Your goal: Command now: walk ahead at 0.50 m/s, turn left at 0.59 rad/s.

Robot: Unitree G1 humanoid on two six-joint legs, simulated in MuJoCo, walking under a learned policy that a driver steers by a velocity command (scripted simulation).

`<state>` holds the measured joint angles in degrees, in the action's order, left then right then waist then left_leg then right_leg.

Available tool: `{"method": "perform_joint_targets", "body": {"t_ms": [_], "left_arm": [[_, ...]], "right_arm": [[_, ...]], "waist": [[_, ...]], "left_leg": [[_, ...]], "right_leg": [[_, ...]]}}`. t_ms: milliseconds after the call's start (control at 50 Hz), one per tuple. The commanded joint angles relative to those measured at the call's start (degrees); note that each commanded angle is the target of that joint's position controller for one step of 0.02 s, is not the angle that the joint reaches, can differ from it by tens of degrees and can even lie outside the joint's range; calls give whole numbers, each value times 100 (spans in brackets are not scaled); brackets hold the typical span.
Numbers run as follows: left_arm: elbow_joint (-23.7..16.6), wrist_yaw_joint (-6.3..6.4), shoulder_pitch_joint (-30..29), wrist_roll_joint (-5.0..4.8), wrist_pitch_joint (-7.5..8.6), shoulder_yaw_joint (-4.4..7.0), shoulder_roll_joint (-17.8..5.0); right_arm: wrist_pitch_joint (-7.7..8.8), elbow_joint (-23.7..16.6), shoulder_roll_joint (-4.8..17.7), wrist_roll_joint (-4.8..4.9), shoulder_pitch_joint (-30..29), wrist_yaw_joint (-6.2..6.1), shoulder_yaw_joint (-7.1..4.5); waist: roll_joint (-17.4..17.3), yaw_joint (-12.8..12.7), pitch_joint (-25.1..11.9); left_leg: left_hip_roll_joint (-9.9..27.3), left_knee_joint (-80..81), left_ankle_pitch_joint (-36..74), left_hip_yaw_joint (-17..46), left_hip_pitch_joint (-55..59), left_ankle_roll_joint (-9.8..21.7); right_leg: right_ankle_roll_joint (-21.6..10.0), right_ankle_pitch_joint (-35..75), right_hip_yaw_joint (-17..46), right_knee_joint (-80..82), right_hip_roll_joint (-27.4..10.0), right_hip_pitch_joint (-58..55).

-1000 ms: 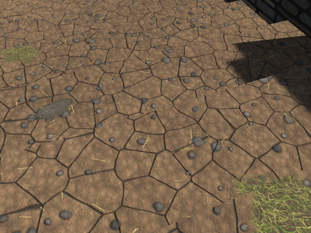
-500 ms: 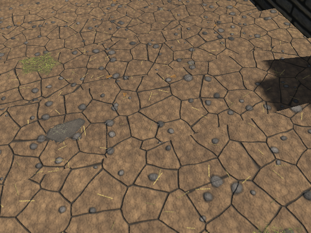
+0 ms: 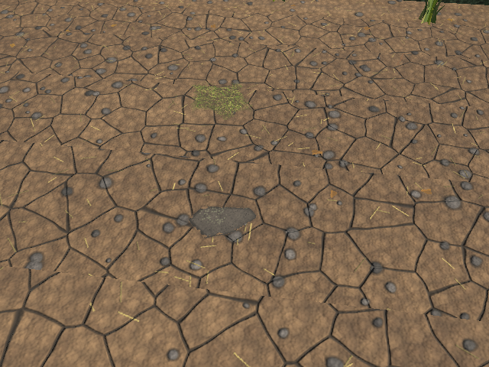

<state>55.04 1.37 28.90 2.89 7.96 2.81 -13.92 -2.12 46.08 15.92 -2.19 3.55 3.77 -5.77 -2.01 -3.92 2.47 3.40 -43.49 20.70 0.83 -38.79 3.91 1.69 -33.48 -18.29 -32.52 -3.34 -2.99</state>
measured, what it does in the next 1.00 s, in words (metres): goes down: left foot 0.17 m lower, then right foot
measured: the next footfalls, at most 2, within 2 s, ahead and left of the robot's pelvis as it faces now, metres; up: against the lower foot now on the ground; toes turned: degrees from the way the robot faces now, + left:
left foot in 0.16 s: +0.28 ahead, +0.12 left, -0.17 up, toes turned +12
right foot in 0.64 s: +0.53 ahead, -0.04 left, -0.17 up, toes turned +7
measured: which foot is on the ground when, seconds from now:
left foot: up 0.00-0.14, down 0.16-0.66, up 0.68-1.00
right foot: down 0.00-0.16, up 0.18-0.62, down 0.64-1.00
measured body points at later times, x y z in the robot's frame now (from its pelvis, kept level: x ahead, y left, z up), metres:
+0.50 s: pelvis +0.29 +0.06 -0.14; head +0.32 +0.06 +0.30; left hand +0.39 +0.31 -0.27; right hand +0.30 -0.20 -0.29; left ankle +0.24 +0.11 -0.88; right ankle +0.46 -0.06 -0.83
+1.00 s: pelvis +0.53 +0.05 -0.13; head +0.55 +0.05 +0.32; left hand +0.44 +0.29 -0.27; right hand +0.72 -0.17 -0.26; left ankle +0.65 +0.23 -0.83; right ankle +0.49 -0.04 -0.88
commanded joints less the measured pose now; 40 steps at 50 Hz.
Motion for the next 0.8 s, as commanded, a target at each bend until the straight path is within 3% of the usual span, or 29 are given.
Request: {"method": "perform_joint_targets", "body": {"t_ms": [20,40,80,120,140,160,180,200,220,240,260,280,300,320,340,360,400,460,560,600,620,640,660,680,700,720,740,780,800], "left_arm": [[-78,51,384,73,-24,103,-564],[-75,49,359,35,-70,56,-454],[-63,115,222,-12,-222,20,-484],[-46,160,139,-56,-340,37,-640],[-15,168,75,-106,-432,68,-714],[-17,108,-244,-366,-467,187,-840],[-86,94,329,-398,-459,179,-548],[-422,83,588,-504,-388,47,-435],[-443,97,188,-381,-428,47,-586],[-397,73,-7,-137,-476,43,-606],[-454,44,-137,-33,-552,-14,-351],[-502,17,-405,162,-590,26,-517],[-617,-39,-774,26,-709,35,-402],[-580,-88,-804,-6,-771,13,-286],[-555,-124,-901,-5,-778,19,-300],[-509,-138,-868,-16,-764,1,-233],[-665,-154,-1225,-130,-654,-22,-187],[-843,-195,-2033,-167,-592,-28,-160],[-1129,-320,-2811,-142,-597,40,-128],[-1132,-316,-2690,-175,-555,60,-113],[-986,-292,-2276,-163,-516,101,-158],[-663,-247,-1362,-127,-445,182,-264],[-391,-163,-141,-20,-370,324,-772],[-291,-150,224,-66,-415,438,-1403],[-269,-146,-105,-231,-514,352,-1059],[-369,-152,-644,-198,-533,263,-774],[-406,-170,-1029,-184,-519,188,-512],[-360,-152,-1283,-195,-442,125,-298],[-319,-157,-1228,-196,-384,123,-298]], "right_arm": [[120,-526,149,30,-1187,83,48],[151,-523,37,-2,-1336,90,107],[156,-254,-20,-14,-840,40,155],[136,386,158,-93,704,-110,85],[136,858,433,-115,1795,-207,-29],[183,1112,737,-252,2436,-282,-142],[255,1206,1563,-240,2437,-267,-248],[344,1024,1704,71,2770,-272,-263],[291,920,1235,232,2594,-319,-174],[276,849,836,157,2281,-355,-47],[255,803,1007,22,2023,-497,-90],[407,631,627,168,1698,-509,66],[494,648,557,192,1173,-482,127],[551,724,686,105,1166,-455,89],[627,728,698,67,1228,-451,71],[672,755,589,89,1285,-446,88],[705,823,435,163,1471,-392,121],[637,888,344,169,1894,-354,132],[529,1027,448,68,2513,-373,123],[495,1024,524,36,2423,-396,123],[493,990,540,55,2264,-408,124],[501,964,532,101,2119,-415,129],[540,798,373,165,2005,-410,182],[575,648,-7,235,2418,-368,231],[543,671,536,76,1967,-408,82],[552,584,436,114,1684,-388,73],[562,578,307,165,1589,-370,99],[444,689,144,80,1830,-326,129],[393,723,112,66,1847,-308,130]], "waist": [[503,-345,1040],[395,-389,1044],[311,-205,786],[267,442,2],[390,885,-515],[-490,1517,-664],[-1467,971,-770],[-1356,1016,-2356],[-188,1034,-2511],[316,838,-1669],[-131,632,-1659],[472,459,-1322],[364,63,-526],[137,15,-228],[123,52,-219],[79,51,-268],[-87,143,-249],[-47,460,-31],[27,758,358],[-52,639,353],[-117,395,199],[107,-26,-174],[780,-534,-919],[1941,-302,-1450],[958,-252,-767],[740,-53,-149],[508,138,136],[818,474,78],[792,518,-16]], "left_leg": [[58,887,513,-365,-764,77],[37,1253,738,-510,-324,89],[-72,1641,1172,-762,857,178],[-207,1953,1367,-915,2368,310],[-217,2037,1087,-805,3533,423],[-40,2778,1490,-432,4908,732],[699,494,4725,-65,6752,732],[1914,-163,5836,1314,8027,1459],[1969,605,3689,1611,7306,1458],[1735,1227,1361,1673,6281,1339],[2056,1829,-1278,2539,5597,1788],[1935,2121,-2079,2429,4200,1505],[1513,2733,-2138,1839,2360,1370],[1229,2844,-1998,1646,1672,1419],[1144,2814,-1680,1627,1610,1451],[1104,2740,-1313,1534,1779,1469],[916,2792,-1002,1222,2037,1325],[720,2910,-1529,951,2580,1117],[965,2811,-1805,1071,3641,1066],[956,2583,-1471,968,3657,958],[817,2185,-903,792,3499,829],[515,1186,-408,443,3097,665],[29,-692,-1283,-75,2137,407],[-939,-2359,-5085,-348,345,191],[-667,-2822,-5032,360,-300,249],[-431,-2893,-4599,381,-459,258],[-213,-2519,-4173,370,-181,208],[-9,-2007,-3798,270,522,20],[-25,-1865,-3653,217,696,-50]], "right_leg": [[-633,1814,792,386,-1406,144],[-595,1815,653,180,-1344,341],[-492,2233,244,-626,-1210,678],[-512,3661,205,-2677,-1160,479],[-532,4146,396,-4152,-1130,696],[-419,1648,313,-6591,-385,1814],[-332,-2276,832,-8690,158,4446],[-286,-1511,2005,-8568,-37,5379],[-222,-862,1946,-7762,-441,5345],[-260,-161,1879,-7195,-490,5608],[-214,-119,1680,-7679,-365,5885],[-217,1047,2040,-6192,-669,5221],[-31,1562,2027,-4682,-721,4194],[44,1738,1967,-4174,-684,3641],[70,1949,2041,-3872,-708,3518],[88,2145,2037,-3495,-734,3583],[-58,2800,2061,-2441,-761,3491],[-241,3177,1826,-1481,-518,3445],[-494,2445,1628,-643,-154,3811],[-591,1981,1500,-265,70,3261],[-658,1966,1392,67,286,2505],[-776,2187,1433,446,418,1222],[-1165,1575,2846,812,-699,-277],[-1757,864,5610,1745,-2164,-1362],[-1698,499,5547,1815,-1978,-916],[-1596,844,4723,1786,-1798,-297],[-1415,1581,4038,1935,-1488,343],[-1147,2623,3189,2091,-1048,983],[-1158,2968,2995,2116,-970,1066]]}}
